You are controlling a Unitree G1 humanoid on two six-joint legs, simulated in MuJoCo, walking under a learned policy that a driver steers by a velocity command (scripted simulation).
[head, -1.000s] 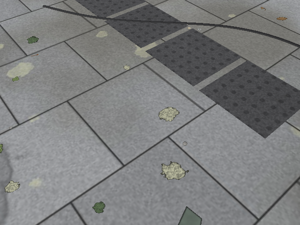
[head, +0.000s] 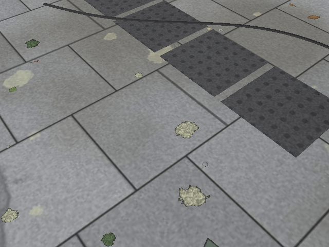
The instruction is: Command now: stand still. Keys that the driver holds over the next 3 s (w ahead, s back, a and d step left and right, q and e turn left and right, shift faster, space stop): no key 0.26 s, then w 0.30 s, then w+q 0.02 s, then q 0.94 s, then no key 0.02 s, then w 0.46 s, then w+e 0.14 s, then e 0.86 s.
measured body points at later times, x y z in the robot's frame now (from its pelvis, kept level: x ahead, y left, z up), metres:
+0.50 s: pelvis +0.02 -0.02 +0.00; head +0.02 -0.03 +0.45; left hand +0.06 +0.23 -0.15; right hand -0.05 -0.26 -0.16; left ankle -0.06 +0.11 -0.74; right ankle +0.02 -0.12 -0.72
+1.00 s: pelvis +0.16 -0.03 -0.02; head +0.20 -0.01 +0.43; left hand +0.14 +0.25 -0.16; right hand +0.38 -0.24 -0.12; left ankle +0.25 +0.07 -0.74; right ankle +0.05 -0.13 -0.73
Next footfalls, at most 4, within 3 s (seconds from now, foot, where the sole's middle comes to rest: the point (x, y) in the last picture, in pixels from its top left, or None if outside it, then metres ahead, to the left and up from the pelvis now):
1.00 left None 0.28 0.08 -0.77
1.44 right None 0.32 -0.13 -0.77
1.88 left None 0.21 0.11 -0.77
2.32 right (147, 218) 0.62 0.11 -0.77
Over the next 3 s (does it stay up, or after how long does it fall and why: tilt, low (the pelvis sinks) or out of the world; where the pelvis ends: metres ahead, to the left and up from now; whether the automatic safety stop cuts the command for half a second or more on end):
stays up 0.50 0.18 0.00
